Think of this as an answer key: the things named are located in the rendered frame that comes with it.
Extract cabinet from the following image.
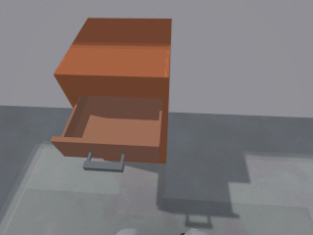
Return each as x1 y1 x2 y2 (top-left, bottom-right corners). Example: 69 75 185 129
54 18 172 164

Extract handle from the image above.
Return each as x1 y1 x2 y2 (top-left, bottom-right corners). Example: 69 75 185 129
83 150 125 172

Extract drawer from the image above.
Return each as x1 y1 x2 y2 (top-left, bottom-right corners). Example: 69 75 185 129
50 95 163 162

